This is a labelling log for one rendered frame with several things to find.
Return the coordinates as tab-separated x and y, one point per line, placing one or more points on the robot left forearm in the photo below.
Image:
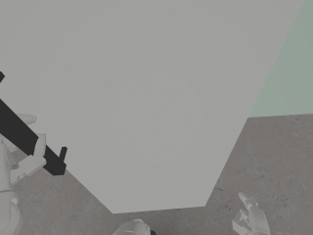
11	216

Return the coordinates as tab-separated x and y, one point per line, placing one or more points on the robot left hand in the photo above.
8	176

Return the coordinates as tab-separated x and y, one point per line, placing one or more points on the handle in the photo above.
16	131

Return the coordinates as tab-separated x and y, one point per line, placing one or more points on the fridge door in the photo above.
148	96

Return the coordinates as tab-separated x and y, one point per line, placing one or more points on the robot right hand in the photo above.
254	220

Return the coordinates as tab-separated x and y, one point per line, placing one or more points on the robot left thigh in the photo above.
135	227

